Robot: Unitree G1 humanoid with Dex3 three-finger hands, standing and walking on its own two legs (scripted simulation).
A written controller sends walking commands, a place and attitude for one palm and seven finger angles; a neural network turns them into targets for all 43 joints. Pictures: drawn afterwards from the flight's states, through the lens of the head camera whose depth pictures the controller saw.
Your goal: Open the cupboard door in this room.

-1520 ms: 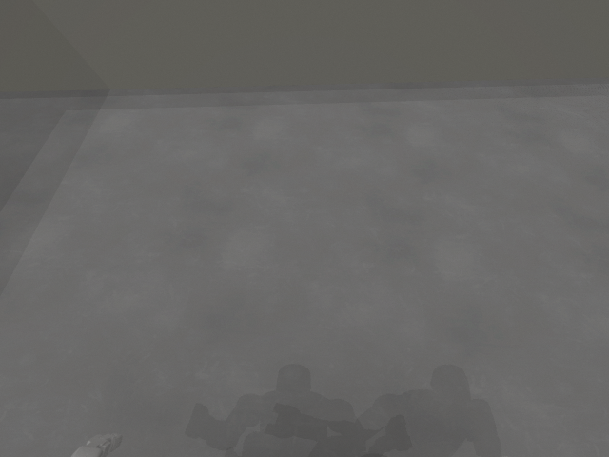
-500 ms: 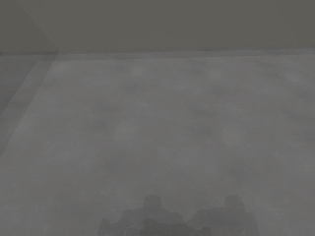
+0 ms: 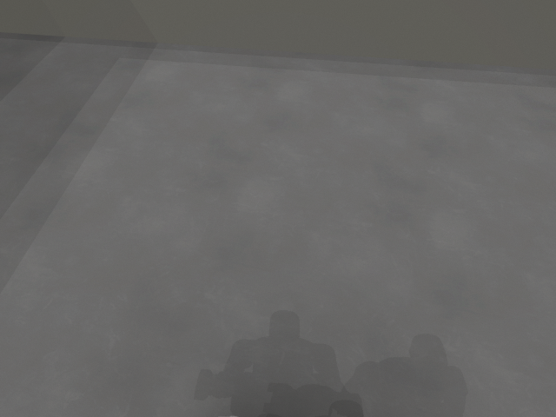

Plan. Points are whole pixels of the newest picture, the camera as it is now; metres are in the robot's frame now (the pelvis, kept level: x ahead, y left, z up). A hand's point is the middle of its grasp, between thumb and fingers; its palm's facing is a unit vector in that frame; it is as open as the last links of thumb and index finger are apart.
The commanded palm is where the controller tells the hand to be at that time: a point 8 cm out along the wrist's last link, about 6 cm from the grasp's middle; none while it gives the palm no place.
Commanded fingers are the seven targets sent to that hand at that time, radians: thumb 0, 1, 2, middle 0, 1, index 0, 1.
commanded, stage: turn or walk to find it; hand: left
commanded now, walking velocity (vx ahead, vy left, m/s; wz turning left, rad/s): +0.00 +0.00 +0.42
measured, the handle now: out of the picture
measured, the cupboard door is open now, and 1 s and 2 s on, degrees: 0 0 0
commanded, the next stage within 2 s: none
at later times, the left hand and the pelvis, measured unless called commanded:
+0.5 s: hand out of the picture -0.07 +0.22 -0.19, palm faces +0.27 -0.93 -0.23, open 7.4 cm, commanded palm none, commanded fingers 0.00 0.90 0.90 -0.20 -0.30 -0.20 -0.30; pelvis -0.04 +0.01 -0.01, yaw +14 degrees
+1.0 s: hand out of the picture -0.08 +0.20 -0.15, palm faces +0.44 -0.85 -0.28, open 7.4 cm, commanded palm none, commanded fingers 0.00 0.90 0.90 -0.20 -0.30 -0.20 -0.30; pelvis -0.07 -0.02 +0.00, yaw +27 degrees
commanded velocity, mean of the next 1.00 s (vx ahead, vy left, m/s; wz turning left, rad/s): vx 0.00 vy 0.00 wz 0.42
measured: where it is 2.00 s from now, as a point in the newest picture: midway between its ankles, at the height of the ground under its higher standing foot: outside the picture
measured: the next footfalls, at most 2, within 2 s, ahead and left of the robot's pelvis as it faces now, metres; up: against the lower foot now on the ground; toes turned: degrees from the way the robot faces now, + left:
right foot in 0.08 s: +0.02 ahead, -0.13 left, +0.00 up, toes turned +2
left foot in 0.46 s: -0.03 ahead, +0.13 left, +0.00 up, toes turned +17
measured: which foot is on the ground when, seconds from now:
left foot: down 0.00-0.08, up 0.10-0.44, down 0.46-0.90, up 0.92-1.00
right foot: up 0.00-0.06, down 0.08-0.46, up 0.48-0.88, down 0.90-1.00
